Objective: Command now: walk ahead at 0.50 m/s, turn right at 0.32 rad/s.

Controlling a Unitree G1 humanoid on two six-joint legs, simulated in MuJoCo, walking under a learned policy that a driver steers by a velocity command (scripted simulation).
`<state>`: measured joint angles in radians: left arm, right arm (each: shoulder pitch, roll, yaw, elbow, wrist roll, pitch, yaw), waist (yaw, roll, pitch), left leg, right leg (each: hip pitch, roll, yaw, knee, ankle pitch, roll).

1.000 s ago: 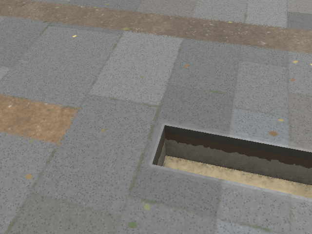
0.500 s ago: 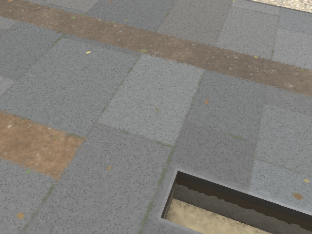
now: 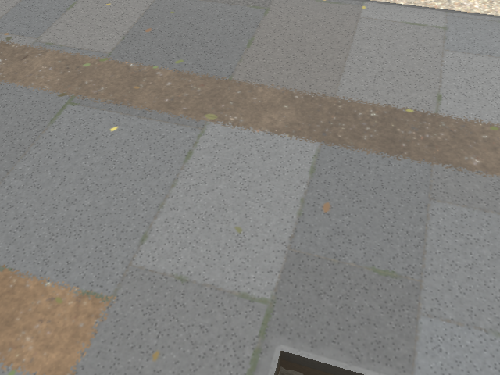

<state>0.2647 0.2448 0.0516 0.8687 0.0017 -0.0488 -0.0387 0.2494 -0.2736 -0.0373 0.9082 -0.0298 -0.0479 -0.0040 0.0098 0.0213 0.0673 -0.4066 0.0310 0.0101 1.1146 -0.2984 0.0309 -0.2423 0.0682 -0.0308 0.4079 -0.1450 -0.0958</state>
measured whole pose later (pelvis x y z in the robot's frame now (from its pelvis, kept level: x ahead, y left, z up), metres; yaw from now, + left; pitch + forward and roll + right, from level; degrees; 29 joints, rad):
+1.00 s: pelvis +0.51 +0.00 -0.02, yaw -33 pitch +2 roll +0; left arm 0.03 0.26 0.03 0.68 0.04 -0.01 -0.07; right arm 0.40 -0.21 -0.02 0.90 -0.03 -0.05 -0.03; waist -0.06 -0.04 0.07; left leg 0.20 -0.01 0.33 0.24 -0.45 0.00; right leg -0.52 0.03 -0.15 0.53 -0.06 -0.14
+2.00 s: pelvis +0.85 -0.17 +0.00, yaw -29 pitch +1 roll -2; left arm 0.15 0.27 0.03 0.82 0.01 0.05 0.04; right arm 0.29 -0.27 -0.06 0.76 -0.01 0.04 -0.02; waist -0.04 0.00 0.03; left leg -0.32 -0.16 -0.17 0.39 -0.06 0.10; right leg -0.44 0.04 0.09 0.86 -0.38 0.04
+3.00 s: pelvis +0.85 -0.18 +0.01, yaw -4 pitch +0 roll +0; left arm 0.25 0.27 0.05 0.77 0.03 0.03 -0.01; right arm 0.25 -0.22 -0.03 0.76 -0.02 -0.01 -0.01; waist -0.01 -0.01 -0.01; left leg -0.08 -0.06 -0.03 0.29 -0.21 0.07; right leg -0.32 -0.02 -0.03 0.73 -0.42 0.00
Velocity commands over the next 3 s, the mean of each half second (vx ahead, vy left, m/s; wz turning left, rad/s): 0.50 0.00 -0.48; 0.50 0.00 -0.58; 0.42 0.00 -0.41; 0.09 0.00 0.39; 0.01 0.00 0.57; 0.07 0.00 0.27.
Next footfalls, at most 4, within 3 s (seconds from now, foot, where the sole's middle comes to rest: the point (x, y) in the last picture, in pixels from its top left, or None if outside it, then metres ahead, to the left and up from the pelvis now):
0.42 left None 0.40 0.14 -0.78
1.02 right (326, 319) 0.64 -0.14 -0.78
1.52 left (333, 220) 0.97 -0.20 -0.78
2.16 right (373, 256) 0.84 -0.30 -0.78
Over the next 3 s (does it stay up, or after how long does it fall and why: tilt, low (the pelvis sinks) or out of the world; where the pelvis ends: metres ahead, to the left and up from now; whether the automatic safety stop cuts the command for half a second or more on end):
stays up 0.85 -0.18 0.01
